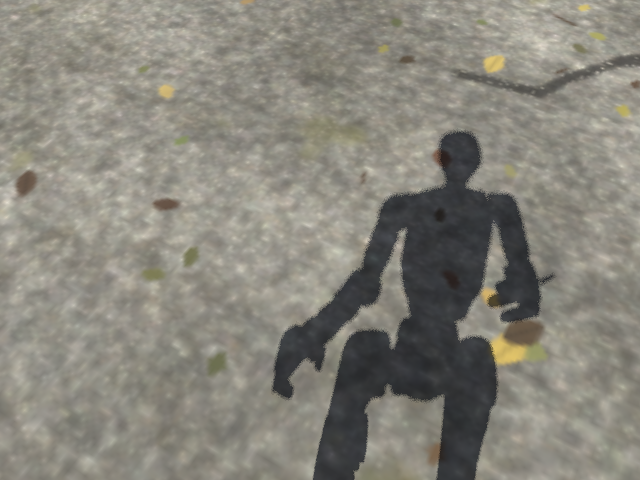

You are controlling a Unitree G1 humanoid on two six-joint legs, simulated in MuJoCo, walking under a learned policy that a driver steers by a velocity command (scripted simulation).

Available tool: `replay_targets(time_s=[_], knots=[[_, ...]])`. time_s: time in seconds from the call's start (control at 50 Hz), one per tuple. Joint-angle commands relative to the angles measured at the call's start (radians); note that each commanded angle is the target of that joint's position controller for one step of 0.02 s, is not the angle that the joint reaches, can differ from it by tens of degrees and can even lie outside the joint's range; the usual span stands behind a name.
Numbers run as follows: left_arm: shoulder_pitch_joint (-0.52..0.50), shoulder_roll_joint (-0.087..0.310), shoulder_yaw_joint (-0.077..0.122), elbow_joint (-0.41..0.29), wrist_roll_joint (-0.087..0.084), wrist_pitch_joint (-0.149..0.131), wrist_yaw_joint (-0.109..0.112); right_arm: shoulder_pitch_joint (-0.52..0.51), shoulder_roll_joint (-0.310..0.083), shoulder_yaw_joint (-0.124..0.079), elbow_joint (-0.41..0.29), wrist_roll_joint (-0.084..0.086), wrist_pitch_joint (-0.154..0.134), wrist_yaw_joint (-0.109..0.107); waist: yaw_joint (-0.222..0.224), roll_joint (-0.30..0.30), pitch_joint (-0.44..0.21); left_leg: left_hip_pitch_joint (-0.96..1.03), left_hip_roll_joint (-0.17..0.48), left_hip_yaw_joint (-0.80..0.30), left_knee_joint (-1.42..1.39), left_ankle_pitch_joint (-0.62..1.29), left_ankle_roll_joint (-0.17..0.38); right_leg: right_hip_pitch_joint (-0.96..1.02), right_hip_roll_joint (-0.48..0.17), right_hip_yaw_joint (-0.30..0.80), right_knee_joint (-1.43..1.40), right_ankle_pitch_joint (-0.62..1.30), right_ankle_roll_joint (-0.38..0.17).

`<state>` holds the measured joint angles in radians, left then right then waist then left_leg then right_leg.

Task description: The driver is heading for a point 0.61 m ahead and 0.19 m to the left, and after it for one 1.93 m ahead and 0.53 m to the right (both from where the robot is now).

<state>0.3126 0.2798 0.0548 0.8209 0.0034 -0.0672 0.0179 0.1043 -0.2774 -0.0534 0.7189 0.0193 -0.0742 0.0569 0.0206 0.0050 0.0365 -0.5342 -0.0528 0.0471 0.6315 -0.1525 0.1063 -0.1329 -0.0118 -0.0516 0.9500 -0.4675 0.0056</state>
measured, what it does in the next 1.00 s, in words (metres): walks ahead, turning left: right foot, then left foot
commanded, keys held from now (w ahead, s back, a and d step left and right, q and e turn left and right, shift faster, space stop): w+q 0.82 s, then w+e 0.18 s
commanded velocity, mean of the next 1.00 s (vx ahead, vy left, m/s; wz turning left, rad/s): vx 0.50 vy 0.00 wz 0.50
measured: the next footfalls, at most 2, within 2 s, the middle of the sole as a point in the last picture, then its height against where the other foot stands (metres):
right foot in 0.42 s outside the picture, level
left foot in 0.96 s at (209, 409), level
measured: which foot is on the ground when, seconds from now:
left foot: down 0.00-0.44, up 0.46-0.94, down 0.96-1.00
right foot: up 0.00-0.40, down 0.42-0.96, up 0.98-1.00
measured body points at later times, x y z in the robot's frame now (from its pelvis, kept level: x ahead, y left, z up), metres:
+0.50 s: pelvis +0.29 -0.02 +0.01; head +0.31 -0.02 +0.46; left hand +0.42 +0.28 -0.05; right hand +0.43 -0.28 -0.10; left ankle +0.12 +0.06 -0.66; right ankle +0.39 -0.10 -0.71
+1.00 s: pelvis +0.51 +0.12 +0.00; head +0.54 +0.15 +0.45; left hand +0.35 +0.36 -0.13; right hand +0.83 +0.05 -0.06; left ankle +0.54 +0.25 -0.72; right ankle +0.41 -0.10 -0.67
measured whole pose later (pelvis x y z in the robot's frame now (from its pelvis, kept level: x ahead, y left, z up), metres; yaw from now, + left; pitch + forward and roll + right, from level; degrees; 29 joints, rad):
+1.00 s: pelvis +0.51 +0.12 +0.00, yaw +31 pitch +2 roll -1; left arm 0.37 0.30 0.05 0.90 -0.03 -0.06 -0.01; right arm 0.05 -0.25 -0.04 0.59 0.00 -0.05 0.04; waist 0.07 0.01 0.05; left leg -0.50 0.01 0.05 0.63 -0.14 0.07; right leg -0.09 -0.07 -0.07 0.82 -0.51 0.01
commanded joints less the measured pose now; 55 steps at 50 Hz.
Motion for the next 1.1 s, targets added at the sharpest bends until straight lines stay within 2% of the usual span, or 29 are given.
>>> replay_targets(time_s=[0.02,0.04,0.06,0.08,0.14,0.24,0.32,0.38,0.42,0.44,0.46,0.48,0.5,0.52,0.54,0.56,0.6,0.66,0.78,0.84,0.88,0.92,0.94,0.96,0.98,1.0,1.02,1.06,1.1], knots=[[-0.064,0.138,0.011,-0.152,-0.042,-0.085,-0.027,0.277,-0.165,-0.054,-0.018,-0.002,-0.002,-0.019,-0.135,0.109,-0.289,0.821,0.338,-0.679,-0.316,-0.102,0.248,-0.67,0.0,0.181,0.473,0.015,-0.029],[-0.099,0.123,0.007,-0.162,-0.028,-0.091,-0.022,0.212,-0.152,-0.049,-0.032,-0.001,-0.004,-0.019,-0.088,-0.014,-0.18,0.646,0.297,-0.566,-0.328,0.009,0.219,-0.644,-0.045,0.164,0.373,0.08,-0.032],[-0.114,0.134,0.017,-0.163,-0.002,-0.085,-0.013,0.158,-0.12,-0.04,-0.049,-0.004,-0.004,-0.022,-0.055,-0.033,-0.137,0.527,0.264,-0.492,-0.343,0.112,0.202,-0.586,-0.076,0.156,0.283,0.115,-0.023],[-0.096,0.132,0.02,-0.167,0.006,-0.073,-0.012,0.133,-0.114,-0.035,-0.066,-0.014,-0.003,-0.026,-0.024,-0.006,-0.114,0.441,0.241,-0.46,-0.368,0.174,0.204,-0.527,-0.09,0.156,0.249,0.132,-0.014],[-0.073,0.097,0.015,-0.175,0.016,-0.041,-0.006,0.135,-0.134,-0.043,-0.07,-0.01,-0.006,-0.038,0.003,0.019,-0.085,0.32,0.207,-0.379,-0.403,0.294,0.213,-0.49,-0.093,0.125,0.122,0.171,0.03],[-0.252,0.049,-0.005,-0.218,0.014,-0.041,-0.007,0.195,-0.161,-0.051,-0.052,0.006,0.009,-0.063,-0.063,0.061,-0.059,0.254,0.12,-0.286,-0.377,0.22,0.135,-0.429,-0.03,0.097,-0.247,0.482,0.063],[-0.346,0.074,0.003,-0.244,-0.007,-0.058,-0.026,0.254,-0.162,-0.051,-0.036,0.011,0.026,-0.069,-0.1,0.09,-0.061,0.322,0.149,-0.379,-0.313,0.116,0.112,-0.376,0.017,0.113,-0.406,0.517,0.052],[-0.31,0.114,0.023,-0.242,-0.012,-0.072,-0.035,0.243,-0.16,-0.053,-0.04,0.007,0.034,-0.073,-0.065,0.124,-0.065,0.395,0.181,-0.477,-0.232,0.092,0.087,-0.31,0.024,0.131,-0.473,0.41,0.012],[-0.148,0.153,0.048,-0.209,-0.001,-0.082,-0.026,0.209,-0.114,-0.038,-0.06,0.002,0.032,-0.07,0.026,0.119,-0.149,0.345,0.118,-0.445,-0.065,0.144,0.037,-0.049,-0.022,0.142,-0.524,0.414,-0.051],[0.008,0.213,0.064,-0.198,0.013,-0.082,-0.015,0.209,-0.054,-0.016,-0.084,-0.015,0.026,-0.067,0.087,0.002,-0.286,0.216,0.05,-0.349,0.215,-0.008,-0.003,0.208,-0.202,0.312,-0.512,0.368,-0.119],[0.078,0.274,0.08,-0.16,0.023,-0.067,-0.022,0.345,-0.018,-0.003,-0.113,0.014,0.017,-0.067,0.02,-0.341,-0.368,-0.143,-0.069,-0.227,0.511,-0.444,-0.06,0.475,-0.404,0.774,-0.594,0.159,-0.278],[0.06,0.183,0.063,-0.176,-0.001,-0.063,-0.025,0.349,-0.119,-0.019,-0.082,0.023,0.017,-0.069,0.04,-0.248,-0.301,-0.261,0.019,-0.248,0.649,-0.416,-0.075,0.436,-0.418,0.841,-0.628,-0.029,-0.267],[0.026,0.123,0.046,-0.184,-0.004,-0.056,-0.02,0.247,-0.166,-0.033,-0.091,0.015,0.024,-0.068,0.068,-0.141,-0.182,-0.285,0.053,-0.229,0.685,-0.315,-0.085,0.327,-0.372,0.671,-0.637,-0.004,-0.223],[-0.018,0.11,0.038,-0.186,0.004,-0.049,-0.019,0.191,-0.155,-0.034,-0.103,0.003,0.029,-0.067,0.053,-0.069,-0.113,-0.253,0.083,-0.2,0.669,-0.242,-0.091,0.207,-0.325,0.538,-0.655,0.127,-0.197],[-0.047,0.096,0.033,-0.178,0.008,-0.045,-0.02,0.158,-0.141,-0.038,-0.117,-0.004,0.028,-0.063,0.035,-0.063,-0.065,-0.237,0.108,-0.198,0.629,-0.194,-0.094,0.125,-0.288,0.455,-0.678,0.229,-0.19],[-0.063,0.081,0.026,-0.173,0.012,-0.046,-0.019,0.161,-0.125,-0.039,-0.12,0.003,0.032,-0.056,0.013,-0.085,-0.046,-0.196,0.131,-0.19,0.602,-0.169,-0.093,0.066,-0.254,0.372,-0.704,0.292,-0.177],[-0.068,0.08,0.028,-0.153,0.005,-0.054,-0.022,0.171,-0.086,-0.033,-0.122,0.011,0.045,-0.05,-0.002,-0.118,-0.037,-0.171,0.145,-0.159,0.567,-0.145,-0.1,0.019,-0.233,0.275,-0.746,0.359,-0.185],[-0.06,0.119,0.042,-0.119,0.004,-0.058,-0.021,0.121,-0.065,-0.027,-0.141,0.002,0.053,-0.05,-0.002,-0.089,-0.018,-0.218,0.159,-0.154,0.473,-0.074,-0.12,0.024,-0.248,0.182,-0.78,0.469,-0.205],[-0.033,0.161,0.049,-0.068,-0.003,-0.038,-0.01,-0.036,-0.038,-0.012,-0.171,0.003,0.036,-0.019,0.052,-0.067,0.009,-0.177,0.148,-0.08,0.16,0.175,-0.106,0.085,-0.229,-0.007,-0.776,0.551,-0.164],[0.02,0.18,0.053,-0.034,-0.019,-0.025,-0.013,-0.114,-0.027,-0.006,-0.204,0.006,0.033,-0.003,0.076,-0.061,0.038,-0.145,0.131,-0.044,0.059,0.132,-0.077,0.134,-0.256,-0.034,-0.765,0.571,-0.157],[0.047,0.193,0.053,-0.006,-0.034,-0.014,-0.02,-0.127,-0.032,-0.009,-0.221,0.005,0.029,0.0,0.055,-0.067,0.049,-0.098,0.098,-0.024,0.003,0.026,-0.042,0.172,-0.282,-0.024,-0.735,0.692,-0.162],[0.03,0.225,0.057,0.011,-0.046,-0.003,-0.018,-0.026,-0.082,-0.034,-0.204,-0.007,0.025,-0.004,-0.034,-0.1,-0.017,0.084,0.04,0.021,-0.067,-0.041,0.003,0.194,-0.275,-0.038,-0.583,1.016,-0.149],[0.022,0.216,0.048,0.02,-0.049,0.002,-0.016,0.135,-0.127,-0.059,-0.153,-0.01,0.023,-0.012,-0.125,-0.088,-0.106,0.322,0.01,0.045,-0.134,0.049,0.033,0.132,-0.237,-0.069,-0.406,1.087,-0.126],[0.025,0.171,0.026,0.008,-0.032,-0.004,-0.015,0.307,-0.196,-0.085,-0.111,-0.019,0.028,-0.03,-0.197,-0.04,-0.23,0.654,0.132,-0.096,-0.084,0.117,0.076,-0.094,-0.191,-0.069,-0.138,0.842,-0.088],[0.138,0.03,-0.02,-0.026,-0.012,-0.021,-0.029,0.338,-0.301,-0.095,-0.106,-0.033,0.025,-0.042,-0.108,0.231,-0.382,0.967,0.451,-0.612,-0.155,0.011,0.238,-0.483,-0.006,-0.024,0.254,-0.026,-0.02],[0.07,0.133,0.005,-0.005,-0.041,-0.042,-0.032,0.366,-0.218,-0.075,-0.115,-0.031,0.018,-0.041,-0.177,0.144,-0.469,0.934,0.482,-0.757,-0.264,-0.024,0.246,-0.542,0.012,0.182,0.387,-0.13,-0.024],[-0.018,0.173,0.022,-0.045,-0.069,-0.046,-0.034,0.311,-0.179,-0.059,-0.098,-0.03,0.011,-0.038,-0.16,0.129,-0.292,0.815,0.443,-0.564,-0.279,0.036,0.193,-0.623,-0.032,0.174,0.404,-0.062,-0.028],[-0.066,0.145,0.021,-0.049,-0.036,-0.036,-0.025,0.19,-0.106,-0.04,-0.085,-0.022,0.0,-0.033,-0.082,0.08,-0.135,0.567,0.354,-0.338,-0.329,0.136,0.131,-0.579,-0.109,0.139,0.288,0.088,-0.02],[0.004,0.114,0.024,-0.022,-0.037,-0.002,-0.023,0.134,-0.067,-0.033,-0.078,-0.029,-0.021,-0.03,-0.022,0.101,-0.106,0.433,0.318,-0.231,-0.412,0.148,0.114,-0.465,-0.136,0.15,0.253,0.178,-0.011]])
Keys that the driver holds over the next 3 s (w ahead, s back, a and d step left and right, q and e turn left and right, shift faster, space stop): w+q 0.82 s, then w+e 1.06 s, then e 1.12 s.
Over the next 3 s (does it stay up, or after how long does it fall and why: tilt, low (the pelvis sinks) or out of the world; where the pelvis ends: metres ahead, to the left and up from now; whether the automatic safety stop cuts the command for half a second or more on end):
stays up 1.15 0.29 0.02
